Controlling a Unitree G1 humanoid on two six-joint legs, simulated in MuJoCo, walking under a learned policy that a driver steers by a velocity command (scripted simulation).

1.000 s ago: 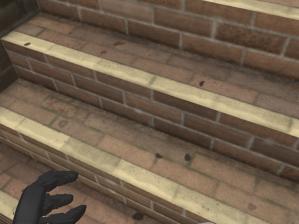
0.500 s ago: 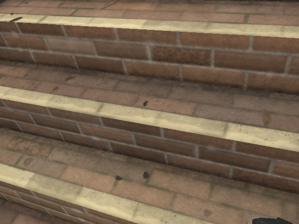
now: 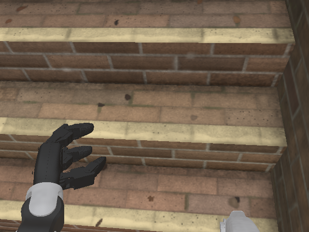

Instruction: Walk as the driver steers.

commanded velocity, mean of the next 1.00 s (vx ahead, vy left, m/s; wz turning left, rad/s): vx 0.99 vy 0.00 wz -0.19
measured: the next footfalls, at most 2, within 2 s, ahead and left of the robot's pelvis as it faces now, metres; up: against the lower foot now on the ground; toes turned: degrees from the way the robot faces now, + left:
right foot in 0.36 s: -0.40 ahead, +0.09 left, -0.42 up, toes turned +16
left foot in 0.52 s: -0.62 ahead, +0.42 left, -0.79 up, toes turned +34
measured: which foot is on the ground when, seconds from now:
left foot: down 0.00-0.24, up 0.26-0.50, down 0.52-0.78, up 0.80-0.96, down 0.98-1.00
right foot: down 0.00-0.00, up 0.02-0.34, down 0.36-0.46, up 0.48-0.76, down 0.78-0.98, up 1.00-1.00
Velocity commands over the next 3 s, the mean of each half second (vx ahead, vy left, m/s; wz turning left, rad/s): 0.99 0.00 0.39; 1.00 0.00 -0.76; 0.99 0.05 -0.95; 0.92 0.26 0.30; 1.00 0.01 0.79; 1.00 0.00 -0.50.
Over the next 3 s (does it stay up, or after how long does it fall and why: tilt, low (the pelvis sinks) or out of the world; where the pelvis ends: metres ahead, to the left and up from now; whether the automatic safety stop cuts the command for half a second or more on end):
stays up -1.15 0.78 -0.85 its command is cut before an obstacle after 1.4 s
